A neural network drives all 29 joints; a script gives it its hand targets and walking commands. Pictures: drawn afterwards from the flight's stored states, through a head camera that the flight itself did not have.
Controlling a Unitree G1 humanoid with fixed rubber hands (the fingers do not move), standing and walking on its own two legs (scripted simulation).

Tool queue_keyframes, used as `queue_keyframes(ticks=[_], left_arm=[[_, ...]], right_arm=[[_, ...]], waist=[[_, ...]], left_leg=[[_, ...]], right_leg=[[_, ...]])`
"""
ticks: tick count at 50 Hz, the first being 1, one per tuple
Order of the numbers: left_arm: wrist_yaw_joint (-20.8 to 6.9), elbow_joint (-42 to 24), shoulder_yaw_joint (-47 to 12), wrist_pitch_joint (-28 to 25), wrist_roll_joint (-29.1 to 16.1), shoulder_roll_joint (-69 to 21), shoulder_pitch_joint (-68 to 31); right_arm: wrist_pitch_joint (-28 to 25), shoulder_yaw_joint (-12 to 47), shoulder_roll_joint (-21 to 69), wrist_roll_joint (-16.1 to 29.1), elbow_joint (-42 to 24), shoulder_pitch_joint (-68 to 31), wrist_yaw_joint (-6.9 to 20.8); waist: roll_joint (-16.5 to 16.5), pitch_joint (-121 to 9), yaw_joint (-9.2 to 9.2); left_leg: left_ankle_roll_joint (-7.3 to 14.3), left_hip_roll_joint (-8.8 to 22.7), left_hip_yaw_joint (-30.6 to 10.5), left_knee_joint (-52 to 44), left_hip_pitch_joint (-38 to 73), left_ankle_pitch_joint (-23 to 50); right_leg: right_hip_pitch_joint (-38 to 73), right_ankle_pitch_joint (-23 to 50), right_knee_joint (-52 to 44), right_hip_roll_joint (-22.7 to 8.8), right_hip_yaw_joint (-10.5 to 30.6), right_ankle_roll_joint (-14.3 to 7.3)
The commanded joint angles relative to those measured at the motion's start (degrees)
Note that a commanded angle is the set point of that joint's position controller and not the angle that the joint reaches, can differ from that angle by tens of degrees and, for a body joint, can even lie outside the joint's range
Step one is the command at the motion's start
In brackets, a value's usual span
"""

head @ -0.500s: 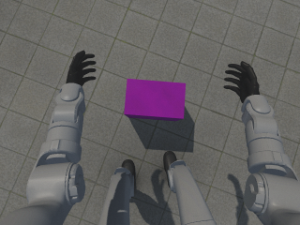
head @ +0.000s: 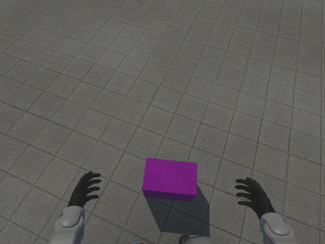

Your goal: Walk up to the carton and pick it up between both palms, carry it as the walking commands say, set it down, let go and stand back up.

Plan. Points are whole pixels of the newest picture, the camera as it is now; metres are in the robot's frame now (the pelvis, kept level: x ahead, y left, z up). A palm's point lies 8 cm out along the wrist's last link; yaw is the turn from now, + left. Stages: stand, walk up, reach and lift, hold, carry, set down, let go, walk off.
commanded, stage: let go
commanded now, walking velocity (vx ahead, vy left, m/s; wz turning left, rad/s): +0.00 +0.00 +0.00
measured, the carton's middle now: (169, 180) +0.41 -0.05 -0.66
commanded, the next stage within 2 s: stand in 0.56 s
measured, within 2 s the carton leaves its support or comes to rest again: neither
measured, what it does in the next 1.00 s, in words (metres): stands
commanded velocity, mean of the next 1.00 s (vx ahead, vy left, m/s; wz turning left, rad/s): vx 0.00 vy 0.00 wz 0.00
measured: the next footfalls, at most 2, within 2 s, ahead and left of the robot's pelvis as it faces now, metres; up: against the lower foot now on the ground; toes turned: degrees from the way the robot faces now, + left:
none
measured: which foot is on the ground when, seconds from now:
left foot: down 0.00-1.00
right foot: down 0.00-1.00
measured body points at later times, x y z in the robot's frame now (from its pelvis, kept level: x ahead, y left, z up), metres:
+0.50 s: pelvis +0.01 +0.01 +0.01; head +0.02 +0.01 +0.46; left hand +0.17 +0.25 -0.06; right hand +0.19 -0.22 -0.06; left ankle -0.03 +0.12 -0.73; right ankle +0.00 -0.12 -0.73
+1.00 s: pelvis +0.01 +0.00 +0.01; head +0.02 -0.01 +0.46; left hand +0.13 +0.30 -0.08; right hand +0.16 -0.29 -0.09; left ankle -0.03 +0.12 -0.73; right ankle +0.00 -0.12 -0.73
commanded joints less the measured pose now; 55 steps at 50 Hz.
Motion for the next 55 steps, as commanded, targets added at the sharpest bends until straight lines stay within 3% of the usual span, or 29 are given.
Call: queue_keyframes(ticks=[1,5,13,23,28,29,33,42,55], left_arm=[[-0.5,-6.5,0.1,-1.4,-0.7,5.5,3.8],[-1.2,-8.7,-1.0,-0.6,-1.5,6.0,6.9],[-2.6,-11.2,-2.2,3.4,-1.7,6.4,10.2],[-2.6,-12.3,-2.4,5.5,-1.1,6.8,11.0],[-1.4,-11.1,-2.6,4.8,-2.5,7.8,10.9],[1.0,-3.3,-0.5,3.7,0.5,13.4,10.7],[2.1,0.3,-0.9,1.5,1.5,13.4,10.4],[2.2,6.9,-1.5,-0.5,1.1,15.7,9.5],[2.6,14.2,-2.1,-0.9,0.5,17.7,8.5]], right_arm=[[-0.7,-0.6,-6.2,-0.2,-6.1,3.9,-0.9],[0.3,0.2,-6.4,-0.2,-7.5,6.4,-0.9],[4.4,0.3,-6.8,-1.0,-8.1,5.9,-0.5],[8.4,-0.5,-6.9,-2.1,-9.2,5.4,-1.3],[11.5,0.7,-6.4,-2.3,-10.5,5.0,-3.0],[7.6,-1.0,-13.1,-3.4,-2.4,2.6,-5.5],[2.6,-0.6,-12.1,-4.0,1.4,2.5,-6.2],[0.6,0.1,-15.2,-3.3,8.6,2.8,-6.3],[-0.1,1.4,-17.4,-3.0,15.8,2.7,-6.8]], waist=[[0.2,-12.8,0.41],[1.5,-7.1,0.82],[2.8,2.8,2.59],[0.8,4.0,1.92],[1.0,3.3,3.0],[4.6,5.0,3.81],[2.3,3.0,3.27],[0.2,-0.7,2.78],[0.6,0.1,2.98]], left_leg=[[-0.8,-1.9,2.9,-6.4,11.1,16.6],[-0.7,-1.5,2.4,-9.5,16.2,18.3],[-1.6,-0.6,2.1,-12.8,19.0,13.5],[-0.9,-1.1,2.5,-11.8,22.7,18.0],[-0.9,-0.8,3.2,-9.4,24.0,19.2],[-1.8,1.6,1.9,-8.7,15.8,12.7],[-0.5,3.0,-1.6,-10.1,17.7,2.8],[0.0,3.9,-2.7,-8.5,20.9,13.3],[0.2,4.7,-3.8,-10.2,22.0,17.8]], right_leg=[[20.1,20.1,-4.4,1.1,-2.0,1.8],[23.1,17.7,-7.2,1.6,-2.8,1.4],[28.3,10.7,-9.2,1.9,-3.3,0.1],[30.3,13.8,-8.4,2.2,-3.1,0.6],[27.8,12.3,-7.0,3.3,-1.8,0.6],[21.0,9.9,-7.2,-2.7,-1.3,1.8],[18.3,1.9,-8.3,-3.1,0.9,0.8],[20.8,11.3,-7.9,-4.7,2.3,-0.3],[23.8,16.1,-9.2,-5.7,3.4,-0.8]])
